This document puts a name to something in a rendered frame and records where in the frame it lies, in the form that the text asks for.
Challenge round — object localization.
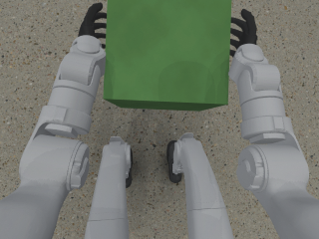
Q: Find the carton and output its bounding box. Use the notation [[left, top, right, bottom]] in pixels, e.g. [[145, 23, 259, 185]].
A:
[[103, 0, 232, 112]]

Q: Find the right robot upper arm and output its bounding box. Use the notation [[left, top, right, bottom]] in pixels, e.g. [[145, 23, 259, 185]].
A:
[[236, 144, 319, 239]]

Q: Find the left robot hand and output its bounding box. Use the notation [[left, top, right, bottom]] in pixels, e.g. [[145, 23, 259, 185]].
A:
[[78, 2, 107, 49]]

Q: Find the right robot forearm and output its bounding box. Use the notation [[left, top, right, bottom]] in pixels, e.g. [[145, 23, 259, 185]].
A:
[[228, 43, 309, 181]]

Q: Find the right robot hand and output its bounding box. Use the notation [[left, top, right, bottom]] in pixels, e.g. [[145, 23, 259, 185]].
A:
[[229, 9, 258, 57]]

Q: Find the left robot upper arm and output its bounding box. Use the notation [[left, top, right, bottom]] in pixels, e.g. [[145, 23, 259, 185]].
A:
[[0, 134, 90, 239]]

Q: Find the robot left thigh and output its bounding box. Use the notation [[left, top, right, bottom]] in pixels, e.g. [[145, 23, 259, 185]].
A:
[[84, 141, 132, 239]]

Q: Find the robot right foot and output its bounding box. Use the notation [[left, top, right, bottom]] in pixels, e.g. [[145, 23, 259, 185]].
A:
[[166, 140, 182, 183]]

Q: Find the left robot forearm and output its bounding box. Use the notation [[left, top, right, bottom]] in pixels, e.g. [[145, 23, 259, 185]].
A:
[[19, 35, 106, 180]]

